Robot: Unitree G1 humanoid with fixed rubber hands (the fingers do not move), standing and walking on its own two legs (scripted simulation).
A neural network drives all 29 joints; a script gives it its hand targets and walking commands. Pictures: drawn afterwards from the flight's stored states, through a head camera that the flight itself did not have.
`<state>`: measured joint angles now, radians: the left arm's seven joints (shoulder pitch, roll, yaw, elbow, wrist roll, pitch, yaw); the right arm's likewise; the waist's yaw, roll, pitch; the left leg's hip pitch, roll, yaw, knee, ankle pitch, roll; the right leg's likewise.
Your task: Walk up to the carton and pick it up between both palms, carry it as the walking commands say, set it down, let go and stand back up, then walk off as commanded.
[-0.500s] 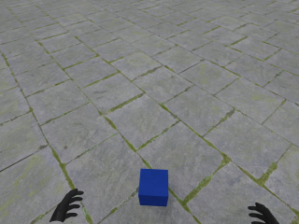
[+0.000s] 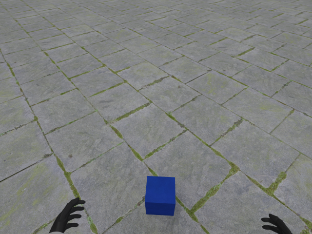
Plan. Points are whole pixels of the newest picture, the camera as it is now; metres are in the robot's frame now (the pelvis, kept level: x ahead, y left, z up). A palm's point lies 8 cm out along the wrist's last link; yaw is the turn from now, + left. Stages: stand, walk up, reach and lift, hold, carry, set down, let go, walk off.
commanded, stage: stand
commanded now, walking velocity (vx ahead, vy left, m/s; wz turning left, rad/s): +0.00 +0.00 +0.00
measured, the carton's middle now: (160, 196) +0.52 +0.04 -0.67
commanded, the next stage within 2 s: walk off in 0.54 s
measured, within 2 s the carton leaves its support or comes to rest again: neither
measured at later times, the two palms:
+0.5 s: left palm (57, 232) +0.15 +0.29 -0.05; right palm out of the picture +0.14 -0.29 -0.06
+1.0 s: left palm out of the picture +0.11 +0.27 -0.08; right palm out of the picture +0.11 -0.28 -0.09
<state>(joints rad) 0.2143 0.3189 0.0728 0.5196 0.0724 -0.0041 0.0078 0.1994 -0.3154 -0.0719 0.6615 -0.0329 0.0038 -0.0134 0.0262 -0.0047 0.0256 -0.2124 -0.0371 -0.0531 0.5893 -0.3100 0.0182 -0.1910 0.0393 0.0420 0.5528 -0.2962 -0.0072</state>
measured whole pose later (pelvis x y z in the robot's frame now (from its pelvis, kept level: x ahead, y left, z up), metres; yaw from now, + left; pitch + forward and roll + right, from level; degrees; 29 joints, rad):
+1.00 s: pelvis -0.02 +0.00 +0.00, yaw +0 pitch -4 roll -1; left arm 0.22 0.30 0.05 0.58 0.06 0.05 0.00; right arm 0.19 -0.29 -0.07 0.74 -0.03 0.03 0.01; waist 0.03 0.00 0.08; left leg -0.24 -0.04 -0.05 0.59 -0.28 0.02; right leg -0.23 0.04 0.04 0.57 -0.27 -0.01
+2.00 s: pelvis -0.31 -0.04 +0.00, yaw +2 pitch -2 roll +2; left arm 0.25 0.26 0.05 0.61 0.05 0.08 0.02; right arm 0.19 -0.26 -0.07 0.77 -0.03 0.08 -0.01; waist 0.03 -0.01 0.10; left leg -0.43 -0.05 -0.06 0.86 -0.48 -0.02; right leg -0.21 -0.02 0.05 0.60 -0.34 -0.01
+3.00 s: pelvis -0.65 -0.07 +0.01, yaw +4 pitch -1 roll +4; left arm 0.25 0.25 0.05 0.64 0.05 0.08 0.02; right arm 0.19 -0.30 -0.07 0.78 -0.03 0.08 -0.01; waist 0.02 0.01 0.08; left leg -0.38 -0.08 -0.07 1.10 -0.47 -0.04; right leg -0.30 -0.05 0.06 0.52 -0.20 0.00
